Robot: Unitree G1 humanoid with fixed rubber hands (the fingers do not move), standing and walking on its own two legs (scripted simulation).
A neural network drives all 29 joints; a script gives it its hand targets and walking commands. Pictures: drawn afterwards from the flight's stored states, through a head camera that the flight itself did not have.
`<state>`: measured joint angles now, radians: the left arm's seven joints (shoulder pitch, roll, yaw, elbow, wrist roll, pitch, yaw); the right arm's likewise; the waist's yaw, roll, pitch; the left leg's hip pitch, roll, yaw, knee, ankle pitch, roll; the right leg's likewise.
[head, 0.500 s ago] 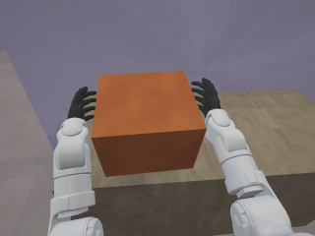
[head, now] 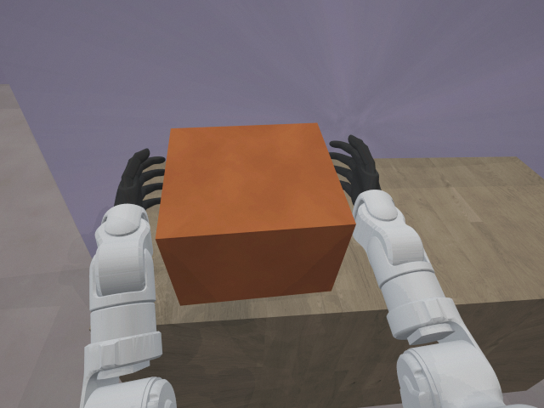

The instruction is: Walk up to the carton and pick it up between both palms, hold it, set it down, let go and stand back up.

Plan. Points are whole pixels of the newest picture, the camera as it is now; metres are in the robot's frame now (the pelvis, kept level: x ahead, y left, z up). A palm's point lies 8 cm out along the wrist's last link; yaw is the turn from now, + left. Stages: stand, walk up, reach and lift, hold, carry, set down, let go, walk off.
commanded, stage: hold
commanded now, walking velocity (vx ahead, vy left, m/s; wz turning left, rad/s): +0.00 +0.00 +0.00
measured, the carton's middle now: (251, 210) +0.38 +0.01 +0.13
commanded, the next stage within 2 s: none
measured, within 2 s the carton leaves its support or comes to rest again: neither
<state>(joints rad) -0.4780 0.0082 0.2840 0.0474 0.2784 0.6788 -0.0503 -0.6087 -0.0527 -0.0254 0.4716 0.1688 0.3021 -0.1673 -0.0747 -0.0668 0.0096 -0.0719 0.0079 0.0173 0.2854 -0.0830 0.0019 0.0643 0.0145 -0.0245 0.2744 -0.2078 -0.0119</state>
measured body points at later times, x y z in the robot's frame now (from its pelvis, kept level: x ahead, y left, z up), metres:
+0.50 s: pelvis +0.00 +0.00 +0.00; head -0.05 +0.03 +0.45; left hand +0.36 +0.18 +0.17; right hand +0.37 -0.15 +0.18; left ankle +0.06 +0.12 -0.75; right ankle -0.03 -0.11 -0.75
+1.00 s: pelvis +0.00 +0.00 +0.00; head -0.05 +0.03 +0.45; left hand +0.36 +0.18 +0.17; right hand +0.37 -0.15 +0.18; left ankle +0.06 +0.12 -0.75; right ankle -0.03 -0.11 -0.75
